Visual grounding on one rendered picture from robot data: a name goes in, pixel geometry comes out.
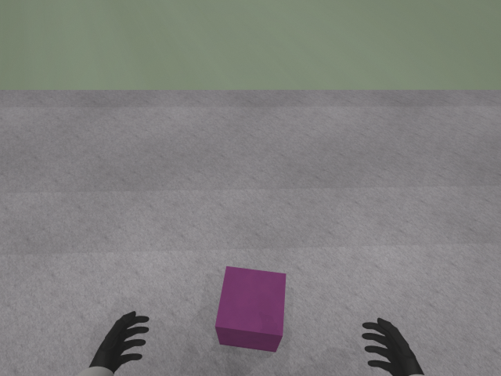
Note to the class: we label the robot right hand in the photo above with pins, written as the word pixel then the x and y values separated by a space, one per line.
pixel 402 359

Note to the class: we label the carton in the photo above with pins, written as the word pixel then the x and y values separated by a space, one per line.
pixel 251 309

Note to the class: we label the robot left hand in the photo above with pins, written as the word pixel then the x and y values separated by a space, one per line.
pixel 109 353

